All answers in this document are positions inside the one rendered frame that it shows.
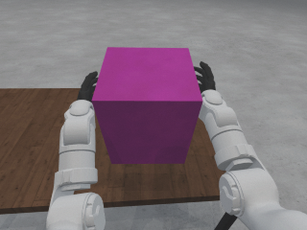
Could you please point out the robot left forearm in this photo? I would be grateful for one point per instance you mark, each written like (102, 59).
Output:
(77, 147)

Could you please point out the right robot hand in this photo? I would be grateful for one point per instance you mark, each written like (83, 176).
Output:
(206, 78)

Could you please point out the carton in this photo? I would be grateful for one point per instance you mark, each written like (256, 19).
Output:
(147, 102)

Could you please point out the left robot upper arm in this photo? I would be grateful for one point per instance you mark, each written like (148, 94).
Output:
(77, 212)

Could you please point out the robot right forearm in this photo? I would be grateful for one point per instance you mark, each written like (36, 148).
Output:
(232, 151)

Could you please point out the left robot hand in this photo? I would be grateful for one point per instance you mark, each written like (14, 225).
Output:
(87, 88)

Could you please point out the right robot upper arm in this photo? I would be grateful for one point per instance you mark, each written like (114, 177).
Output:
(251, 196)

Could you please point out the table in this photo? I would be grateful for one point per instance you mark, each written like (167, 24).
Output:
(30, 123)

